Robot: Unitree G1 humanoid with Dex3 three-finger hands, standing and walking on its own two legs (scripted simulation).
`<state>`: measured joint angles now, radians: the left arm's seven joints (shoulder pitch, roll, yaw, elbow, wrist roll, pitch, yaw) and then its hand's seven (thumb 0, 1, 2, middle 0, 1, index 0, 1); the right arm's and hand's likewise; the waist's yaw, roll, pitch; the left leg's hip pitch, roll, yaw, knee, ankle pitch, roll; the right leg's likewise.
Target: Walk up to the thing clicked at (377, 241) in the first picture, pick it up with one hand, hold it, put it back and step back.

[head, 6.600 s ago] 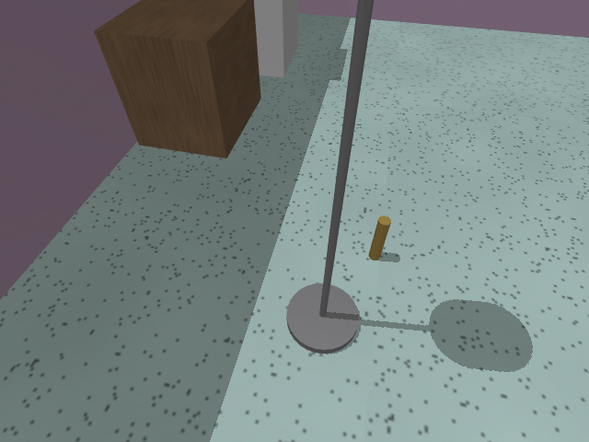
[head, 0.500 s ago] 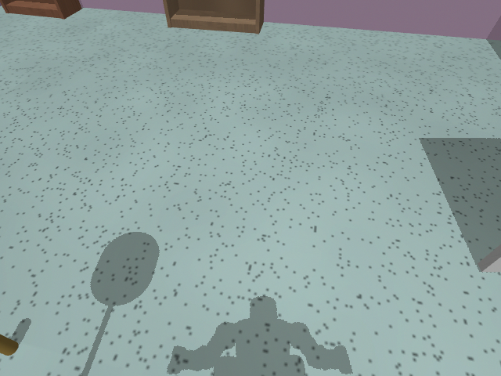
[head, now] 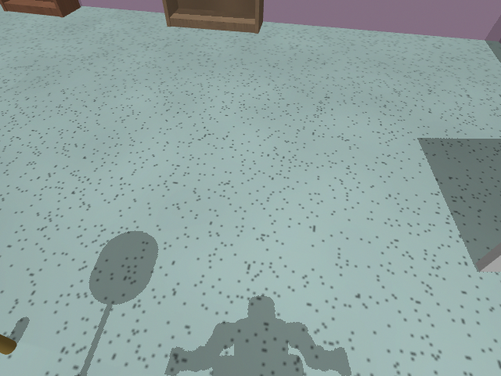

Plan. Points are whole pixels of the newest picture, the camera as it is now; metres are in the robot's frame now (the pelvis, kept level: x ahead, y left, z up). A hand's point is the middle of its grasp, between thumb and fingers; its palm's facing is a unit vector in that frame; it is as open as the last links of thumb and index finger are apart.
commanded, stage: walk up
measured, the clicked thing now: out of the picture +0.37 +0.92 -0.67
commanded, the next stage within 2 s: none
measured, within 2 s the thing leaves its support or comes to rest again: neither
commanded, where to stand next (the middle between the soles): +1.43 -0.03 m, yaw -1 degrees
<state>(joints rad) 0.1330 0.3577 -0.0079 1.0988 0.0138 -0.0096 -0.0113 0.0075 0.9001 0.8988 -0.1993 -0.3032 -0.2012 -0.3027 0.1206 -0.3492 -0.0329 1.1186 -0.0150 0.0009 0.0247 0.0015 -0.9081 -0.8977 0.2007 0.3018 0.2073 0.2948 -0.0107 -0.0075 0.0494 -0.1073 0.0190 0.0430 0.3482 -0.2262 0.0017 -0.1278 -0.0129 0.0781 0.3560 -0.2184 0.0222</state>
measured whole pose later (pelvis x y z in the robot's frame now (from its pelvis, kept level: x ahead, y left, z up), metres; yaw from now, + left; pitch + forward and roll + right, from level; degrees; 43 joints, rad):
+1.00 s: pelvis +0.41 -0.03 -0.01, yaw -2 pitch -2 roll +1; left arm 0.22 0.44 0.04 0.92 0.01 -0.06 -0.09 0.01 0.90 0.90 -0.20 -0.30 -0.20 -0.30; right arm 0.30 -0.41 -0.07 0.88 -0.01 -0.08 0.08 0.00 -0.90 -0.90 0.20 0.30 0.21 0.30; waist -0.03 -0.03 0.06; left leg -0.11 0.04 0.14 0.44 -0.30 0.02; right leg -0.52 -0.11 -0.02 0.73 -0.21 -0.01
